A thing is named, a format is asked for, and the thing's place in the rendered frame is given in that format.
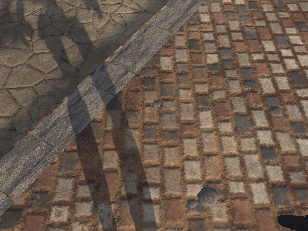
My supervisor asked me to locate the right robot hand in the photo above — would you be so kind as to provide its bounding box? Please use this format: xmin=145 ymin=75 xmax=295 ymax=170
xmin=277 ymin=215 xmax=308 ymax=231

